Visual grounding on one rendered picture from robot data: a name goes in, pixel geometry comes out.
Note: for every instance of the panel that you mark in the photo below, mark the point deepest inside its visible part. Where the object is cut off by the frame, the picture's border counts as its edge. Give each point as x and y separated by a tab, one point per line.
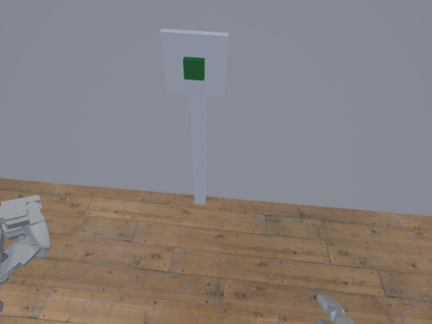
212	46

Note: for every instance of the left robot hand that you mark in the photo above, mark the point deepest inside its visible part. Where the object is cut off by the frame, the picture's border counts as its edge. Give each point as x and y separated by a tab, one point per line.
21	219

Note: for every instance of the right robot hand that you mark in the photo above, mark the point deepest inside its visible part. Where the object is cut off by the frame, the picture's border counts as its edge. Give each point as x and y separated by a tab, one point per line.
334	311

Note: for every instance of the button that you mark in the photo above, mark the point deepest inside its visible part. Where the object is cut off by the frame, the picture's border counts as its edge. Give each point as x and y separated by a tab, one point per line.
194	68

